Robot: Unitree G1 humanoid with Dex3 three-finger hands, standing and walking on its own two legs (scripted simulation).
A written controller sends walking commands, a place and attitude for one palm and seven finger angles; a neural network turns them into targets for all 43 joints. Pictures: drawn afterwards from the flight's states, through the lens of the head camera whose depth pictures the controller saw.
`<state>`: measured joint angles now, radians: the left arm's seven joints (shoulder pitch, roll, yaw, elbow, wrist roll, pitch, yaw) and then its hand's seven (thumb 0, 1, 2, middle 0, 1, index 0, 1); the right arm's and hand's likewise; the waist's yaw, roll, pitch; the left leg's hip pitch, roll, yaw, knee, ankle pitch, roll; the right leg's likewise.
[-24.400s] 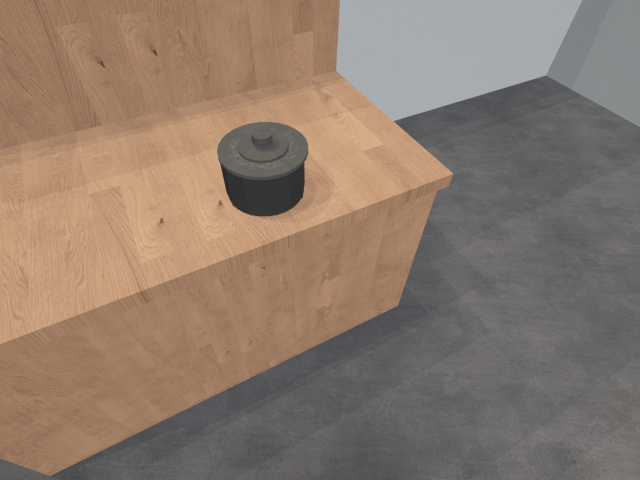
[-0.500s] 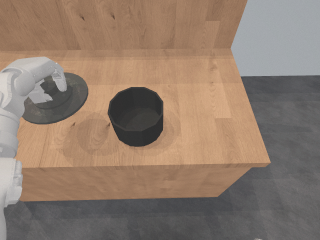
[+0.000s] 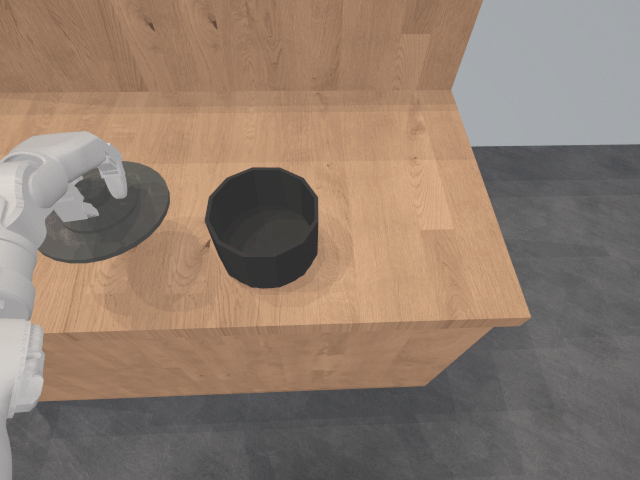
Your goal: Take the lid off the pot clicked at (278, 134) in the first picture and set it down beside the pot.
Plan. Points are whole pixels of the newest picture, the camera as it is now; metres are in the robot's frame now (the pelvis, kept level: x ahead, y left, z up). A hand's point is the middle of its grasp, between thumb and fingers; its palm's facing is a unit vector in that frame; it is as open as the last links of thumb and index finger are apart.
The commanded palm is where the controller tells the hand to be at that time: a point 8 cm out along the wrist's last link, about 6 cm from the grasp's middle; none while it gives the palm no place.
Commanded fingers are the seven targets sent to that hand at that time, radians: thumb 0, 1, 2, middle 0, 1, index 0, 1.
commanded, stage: lower the lid onto the table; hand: left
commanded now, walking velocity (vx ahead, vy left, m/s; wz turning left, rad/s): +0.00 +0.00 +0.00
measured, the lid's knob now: (91, 192) +0.47 +0.31 +0.05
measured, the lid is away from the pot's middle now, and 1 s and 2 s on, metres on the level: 0.22 0.24 0.23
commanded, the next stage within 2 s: open the fingers wide in 1.74 s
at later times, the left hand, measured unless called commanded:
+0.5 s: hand (84, 210) +0.44 +0.31 +0.04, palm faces -0.46 -0.07 -0.88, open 6.5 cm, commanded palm +0.47 +0.31 +0.10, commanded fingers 0.00 0.79 0.84 -0.89 -1.02 -0.94 -1.03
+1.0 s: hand (91, 224) +0.45 +0.32 +0.01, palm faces -0.49 -0.08 -0.87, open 6.5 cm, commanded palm +0.48 +0.31 +0.07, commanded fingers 0.00 0.79 0.84 -0.89 -1.02 -0.94 -1.03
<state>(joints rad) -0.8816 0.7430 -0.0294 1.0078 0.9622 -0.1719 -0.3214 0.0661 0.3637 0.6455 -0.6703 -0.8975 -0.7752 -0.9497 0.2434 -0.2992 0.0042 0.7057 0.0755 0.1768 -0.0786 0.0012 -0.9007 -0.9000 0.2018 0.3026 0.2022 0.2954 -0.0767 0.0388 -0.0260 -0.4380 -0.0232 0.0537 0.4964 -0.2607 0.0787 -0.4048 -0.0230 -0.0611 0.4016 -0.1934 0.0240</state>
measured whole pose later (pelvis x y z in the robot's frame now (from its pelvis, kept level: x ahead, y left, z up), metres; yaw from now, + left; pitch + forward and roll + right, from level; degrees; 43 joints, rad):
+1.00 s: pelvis +0.00 +0.01 -0.02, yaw -1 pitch +17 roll -3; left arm -0.88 0.78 0.01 1.12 1.01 -0.22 -0.24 0.07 0.37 0.65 -0.66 -0.90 -0.78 -0.95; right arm 0.31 -0.29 0.00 0.72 0.06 0.16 -0.09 0.00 -0.90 -0.90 0.20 0.30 0.20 0.30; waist -0.11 0.03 -0.06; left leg -0.64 -0.01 0.06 0.67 -0.33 0.09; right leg -0.60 -0.01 -0.05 0.55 -0.24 0.03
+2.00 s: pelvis -0.02 +0.01 -0.04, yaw -2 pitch +21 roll -4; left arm -0.84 0.77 0.04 1.12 1.04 -0.22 -0.16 0.06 0.38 0.63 -0.64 -0.92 -0.77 -0.96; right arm 0.33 -0.28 0.00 0.70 0.06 0.22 -0.07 0.00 -0.90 -0.90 0.20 0.30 0.20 0.30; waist -0.12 0.04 -0.09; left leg -0.83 0.02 0.05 0.85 -0.39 0.08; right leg -0.79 0.01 -0.06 0.72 -0.30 0.02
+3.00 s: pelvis -0.01 +0.02 -0.04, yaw -3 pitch +22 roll -5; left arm -0.86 0.77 0.03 1.15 1.04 -0.20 -0.16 0.00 0.11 0.43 -0.30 -0.98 -0.30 -0.98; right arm 0.33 -0.27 0.01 0.70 0.06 0.22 -0.06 0.00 -0.90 -0.90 0.20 0.30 0.20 0.30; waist -0.13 0.04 -0.10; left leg -0.84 0.01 0.06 0.86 -0.41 0.10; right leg -0.79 0.00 -0.05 0.72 -0.30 0.02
